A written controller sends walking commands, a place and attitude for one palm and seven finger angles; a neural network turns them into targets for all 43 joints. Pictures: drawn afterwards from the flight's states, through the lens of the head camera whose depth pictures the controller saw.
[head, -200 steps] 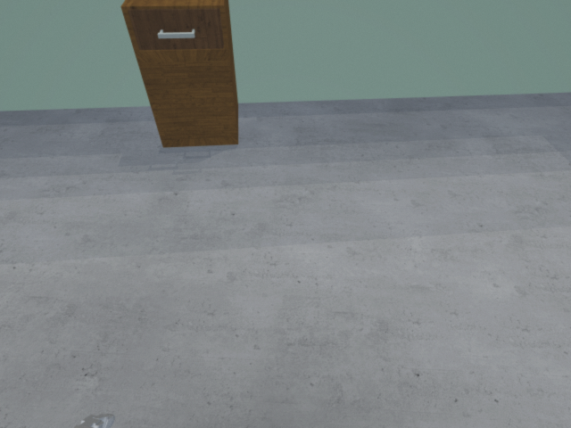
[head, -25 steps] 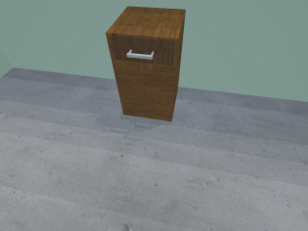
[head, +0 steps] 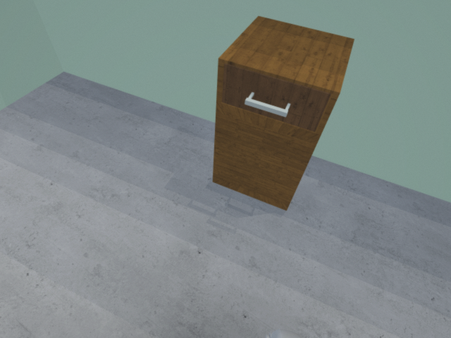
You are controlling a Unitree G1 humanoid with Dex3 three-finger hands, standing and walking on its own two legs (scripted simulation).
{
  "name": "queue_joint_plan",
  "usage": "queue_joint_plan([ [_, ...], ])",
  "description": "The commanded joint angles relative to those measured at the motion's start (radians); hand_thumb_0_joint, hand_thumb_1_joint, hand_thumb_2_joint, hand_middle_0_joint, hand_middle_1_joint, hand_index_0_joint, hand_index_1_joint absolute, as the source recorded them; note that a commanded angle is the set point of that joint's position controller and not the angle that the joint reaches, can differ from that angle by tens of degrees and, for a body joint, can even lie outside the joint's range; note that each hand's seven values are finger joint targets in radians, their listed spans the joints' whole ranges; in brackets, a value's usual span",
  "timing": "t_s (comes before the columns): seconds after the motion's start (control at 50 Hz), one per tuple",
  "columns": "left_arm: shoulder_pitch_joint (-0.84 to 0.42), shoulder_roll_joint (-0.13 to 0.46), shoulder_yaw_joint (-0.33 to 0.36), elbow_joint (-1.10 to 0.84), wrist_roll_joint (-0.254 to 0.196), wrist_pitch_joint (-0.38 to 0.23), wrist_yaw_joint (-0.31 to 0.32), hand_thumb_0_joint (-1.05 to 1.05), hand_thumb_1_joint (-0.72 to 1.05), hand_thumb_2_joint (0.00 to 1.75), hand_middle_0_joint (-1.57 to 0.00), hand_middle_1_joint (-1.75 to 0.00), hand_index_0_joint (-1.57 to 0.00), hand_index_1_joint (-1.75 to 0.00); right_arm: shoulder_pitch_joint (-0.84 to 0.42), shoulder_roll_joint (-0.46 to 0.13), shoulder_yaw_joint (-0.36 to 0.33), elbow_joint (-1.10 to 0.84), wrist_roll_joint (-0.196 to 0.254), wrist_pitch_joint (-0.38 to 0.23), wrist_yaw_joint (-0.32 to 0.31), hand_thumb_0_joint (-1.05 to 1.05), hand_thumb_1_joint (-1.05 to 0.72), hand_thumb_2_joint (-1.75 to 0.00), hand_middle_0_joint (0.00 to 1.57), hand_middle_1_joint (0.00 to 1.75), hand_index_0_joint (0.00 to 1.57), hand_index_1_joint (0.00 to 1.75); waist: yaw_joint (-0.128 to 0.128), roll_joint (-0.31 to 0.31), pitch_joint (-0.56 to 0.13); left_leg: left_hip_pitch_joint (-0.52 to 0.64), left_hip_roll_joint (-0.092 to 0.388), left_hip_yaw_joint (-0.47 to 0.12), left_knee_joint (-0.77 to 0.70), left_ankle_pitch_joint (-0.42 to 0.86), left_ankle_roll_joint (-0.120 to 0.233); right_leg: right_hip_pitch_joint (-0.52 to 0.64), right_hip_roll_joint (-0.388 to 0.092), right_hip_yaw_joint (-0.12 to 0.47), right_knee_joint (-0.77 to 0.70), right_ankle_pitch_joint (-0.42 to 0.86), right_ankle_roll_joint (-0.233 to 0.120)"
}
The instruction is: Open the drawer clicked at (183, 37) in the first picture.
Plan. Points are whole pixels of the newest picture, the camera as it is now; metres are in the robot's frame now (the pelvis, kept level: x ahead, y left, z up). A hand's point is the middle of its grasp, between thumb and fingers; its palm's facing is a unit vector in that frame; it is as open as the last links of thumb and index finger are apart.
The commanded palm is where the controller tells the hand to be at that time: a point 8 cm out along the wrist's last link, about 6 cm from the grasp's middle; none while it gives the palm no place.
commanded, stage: turn to face it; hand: left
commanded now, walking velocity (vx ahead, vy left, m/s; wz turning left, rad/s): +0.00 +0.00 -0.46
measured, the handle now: (267, 103) +0.90 -0.07 -0.12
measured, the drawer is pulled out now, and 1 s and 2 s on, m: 0.00 0.00 0.00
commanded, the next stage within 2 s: take the last steps up to it in 0.48 s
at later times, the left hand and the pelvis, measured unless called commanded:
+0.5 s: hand (165, 330) +0.16 +0.13 -0.16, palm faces -0.13 -0.96 -0.23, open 7.3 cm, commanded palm none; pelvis +0.06 -0.04 +0.00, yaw -10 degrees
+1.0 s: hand (179, 295) +0.22 +0.12 -0.16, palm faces -0.31 -0.93 -0.19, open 7.3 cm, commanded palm none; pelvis +0.11 -0.05 +0.01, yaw -18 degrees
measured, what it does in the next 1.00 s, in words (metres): walks ahead, turning right: right foot, then left foot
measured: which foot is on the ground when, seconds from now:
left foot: down 0.00-0.30, up 0.32-0.64, down 0.66-1.00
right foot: up 0.00-0.26, down 0.28-0.68, up 0.70-1.00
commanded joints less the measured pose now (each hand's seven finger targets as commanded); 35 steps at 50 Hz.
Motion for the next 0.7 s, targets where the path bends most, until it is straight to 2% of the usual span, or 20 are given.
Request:
queue_joint_plan([
  [0.0,0.128,-0.003,0.010,-0.014,0.005,0.029,0.005,0.00,0.90,0.90,-0.20,-0.30,-0.20,-0.30,0.087,-0.111,-0.009,-0.012,-0.006,-0.002,-0.008,0.00,-0.90,-0.90,0.20,0.30,0.20,0.30,-0.007,0.109,-0.065,-0.012,0.284,-0.120,-0.284,0.318,0.048,0.052,-0.006,0.035,-0.086,0.082,0.009],
  [0.06,0.050,0.005,0.019,-0.061,0.006,0.045,0.000,0.00,0.90,0.90,-0.20,-0.30,-0.20,-0.30,0.075,-0.127,-0.017,-0.020,-0.010,0.015,-0.009,0.00,-0.90,-0.90,0.20,0.30,0.20,0.30,-0.019,0.122,-0.010,-0.021,0.305,-0.101,-0.289,0.201,0.069,0.044,0.004,0.020,-0.205,0.081,0.013],
  [0.16,-0.042,0.016,0.025,-0.115,0.007,0.044,-0.005,0.00,0.90,0.90,-0.20,-0.30,-0.20,-0.30,0.108,-0.154,-0.032,-0.004,-0.018,0.036,-0.015,0.00,-0.90,-0.90,0.20,0.30,0.20,0.30,-0.053,0.163,-0.030,0.087,0.340,-0.104,-0.199,0.266,0.076,0.077,0.043,-0.015,-0.376,0.027,0.004],
  [0.18,-0.050,0.022,0.027,-0.124,0.007,0.042,-0.005,0.00,0.90,0.90,-0.20,-0.30,-0.20,-0.30,0.116,-0.156,-0.035,0.000,-0.017,0.041,-0.015,0.00,-0.90,-0.90,0.20,0.30,0.20,0.30,-0.055,0.166,-0.025,0.081,0.341,-0.107,-0.174,0.273,0.070,0.104,0.054,-0.020,-0.411,0.022,-0.001],
  [0.2,-0.031,0.024,0.029,-0.125,0.006,0.039,-0.005,0.00,0.90,0.90,-0.20,-0.30,-0.20,-0.30,0.108,-0.161,-0.035,-0.002,-0.018,0.045,-0.016,0.00,-0.90,-0.90,0.20,0.30,0.20,0.30,-0.041,0.150,-0.039,0.089,0.342,-0.100,-0.137,0.268,0.059,0.138,0.064,-0.026,-0.468,0.047,-0.007],
  [0.24,0.022,0.048,0.033,-0.113,0.009,0.027,-0.005,0.00,0.90,0.90,-0.20,-0.30,-0.20,-0.30,0.102,-0.158,-0.037,-0.004,-0.011,0.051,-0.013,0.00,-0.90,-0.90,0.20,0.30,0.20,0.30,-0.014,0.100,-0.071,0.075,0.288,-0.039,-0.009,0.213,-0.009,0.249,0.066,-0.024,-0.654,0.222,-0.020],
  [0.26,0.044,0.113,0.042,-0.110,0.014,0.015,0.002,0.00,0.90,0.90,-0.20,-0.30,-0.20,-0.30,0.117,-0.121,-0.032,-0.013,-0.004,0.052,-0.010,0.00,-0.90,-0.90,0.20,0.30,0.20,0.30,-0.015,-0.044,-0.094,-0.030,0.207,0.022,0.135,0.068,-0.072,0.350,-0.055,0.150,-0.724,0.449,-0.068],
  [0.28,0.060,0.185,0.051,-0.105,0.013,0.004,0.009,0.00,0.90,0.90,-0.20,-0.30,-0.20,-0.30,0.107,-0.067,-0.019,-0.036,-0.001,0.055,-0.004,0.00,-0.90,-0.90,0.20,0.30,0.20,0.30,-0.014,-0.212,-0.090,-0.196,0.102,0.057,0.292,-0.306,-0.125,0.420,-0.245,0.344,-0.777,0.758,-0.173],
  [0.3,0.086,0.191,0.051,-0.103,0.000,0.001,0.014,0.00,0.90,0.90,-0.20,-0.30,-0.20,-0.30,0.069,-0.080,-0.012,-0.046,0.000,0.073,-0.014,0.00,-0.90,-0.90,0.20,0.30,0.20,0.30,0.017,-0.218,-0.141,-0.182,0.084,-0.068,0.418,-0.423,-0.128,0.386,-0.263,0.390,-0.812,0.807,-0.255],
  [0.32,0.037,0.178,0.052,-0.106,0.001,0.003,0.020,0.00,0.90,0.90,-0.20,-0.30,-0.20,-0.30,0.059,-0.083,-0.015,-0.041,0.002,0.077,-0.016,0.00,-0.90,-0.90,0.20,0.30,0.20,0.30,-0.001,-0.198,-0.129,-0.211,0.084,-0.114,0.500,-0.390,-0.127,0.373,-0.240,0.377,-0.816,0.752,-0.281],
  [0.36,-0.049,0.154,0.050,-0.132,0.001,0.011,0.023,0.00,0.90,0.90,-0.20,-0.30,-0.20,-0.30,0.081,-0.088,-0.019,-0.018,0.000,0.082,-0.013,0.00,-0.90,-0.90,0.20,0.30,0.20,0.30,-0.031,-0.077,-0.124,-0.215,0.086,-0.151,0.559,-0.292,-0.133,0.342,-0.177,0.287,-0.813,0.610,-0.263],
  [0.38,-0.084,0.150,0.054,-0.144,0.002,0.013,0.026,0.00,0.90,0.90,-0.20,-0.30,-0.20,-0.30,0.100,-0.087,-0.017,-0.010,-0.001,0.082,-0.010,0.00,-0.90,-0.90,0.20,0.30,0.20,0.30,-0.043,-0.048,-0.134,-0.195,0.094,-0.149,0.534,-0.260,-0.135,0.328,-0.157,0.245,-0.815,0.573,-0.244],
  [0.4,-0.101,0.155,0.053,-0.151,0.004,0.014,0.024,0.00,0.90,0.90,-0.20,-0.30,-0.20,-0.30,0.114,-0.078,-0.017,-0.009,-0.004,0.085,-0.009,0.00,-0.90,-0.90,0.20,0.30,0.20,0.30,-0.050,-0.055,-0.132,-0.176,0.088,-0.140,0.493,-0.254,-0.140,0.314,-0.144,0.220,-0.816,0.552,-0.232],
  [0.5,-0.080,0.175,0.065,-0.138,0.008,0.024,0.014,0.00,0.90,0.90,-0.20,-0.30,-0.20,-0.30,0.089,-0.070,-0.015,-0.022,-0.001,0.084,-0.014,0.00,-0.90,-0.90,0.20,0.30,0.20,0.30,-0.021,-0.085,-0.114,-0.118,0.055,-0.118,0.289,-0.253,-0.142,0.312,-0.121,0.268,-0.819,0.486,-0.236],
  [0.56,-0.102,0.179,0.067,-0.140,0.005,0.032,0.011,0.00,0.90,0.90,-0.20,-0.30,-0.20,-0.30,0.129,-0.071,-0.014,-0.018,0.000,0.079,-0.018,0.00,-0.90,-0.90,0.20,0.30,0.20,0.30,-0.038,-0.094,-0.119,-0.032,0.041,-0.107,0.148,-0.186,-0.135,0.278,-0.093,0.272,-0.802,0.403,-0.211],
  [0.6,-0.135,0.161,0.062,-0.145,-0.002,0.036,0.006,0.00,0.90,0.90,-0.20,-0.30,-0.20,-0.30,0.218,-0.067,-0.008,0.009,-0.007,0.069,-0.018,0.00,-0.90,-0.90,0.20,0.30,0.20,0.30,-0.076,-0.084,-0.121,0.129,0.038,-0.082,-0.026,-0.080,-0.127,0.173,-0.047,0.253,-0.802,0.102,-0.158],
  [0.62,-0.136,0.130,0.052,-0.154,-0.007,0.038,0.000,0.00,0.90,0.90,-0.20,-0.30,-0.20,-0.30,0.245,-0.092,-0.007,0.019,-0.012,0.057,-0.018,0.00,-0.90,-0.90,0.20,0.30,0.20,0.30,-0.081,-0.002,-0.100,0.203,0.077,-0.128,-0.129,-0.124,-0.110,0.077,0.006,0.225,-0.760,-0.058,-0.122],
  [0.64,-0.134,0.080,0.045,-0.173,-0.009,0.039,-0.011,0.00,0.90,0.90,-0.20,-0.30,-0.20,-0.30,0.272,-0.162,-0.021,0.014,-0.025,0.049,-0.018,0.00,-0.90,-0.90,0.20,0.30,0.20,0.30,-0.095,0.212,-0.065,0.217,0.237,-0.354,-0.255,-0.309,-0.046,-0.053,0.114,0.131,-0.590,-0.156,-0.076],
  [0.66,-0.166,0.061,0.041,-0.201,-0.006,0.036,-0.019,0.00,0.90,0.90,-0.20,-0.30,-0.20,-0.30,0.281,-0.238,-0.037,-0.007,-0.032,0.054,-0.021,0.00,-0.90,-0.90,0.20,0.30,0.20,0.30,-0.113,0.328,0.002,0.133,0.405,-0.570,-0.397,-0.526,0.049,-0.129,0.178,0.009,-0.377,-0.165,-0.042],
  [0.68,-0.212,0.096,0.053,-0.215,0.011,0.043,-0.021,0.00,0.90,0.90,-0.20,-0.30,-0.20,-0.30,0.261,-0.251,-0.044,-0.012,-0.031,0.051,-0.019,0.00,-0.90,-0.90,0.20,0.30,0.20,0.30,-0.116,0.363,0.043,0.057,0.449,-0.631,-0.442,-0.581,0.081,-0.157,0.126,0.072,-0.209,-0.163,-0.048],
])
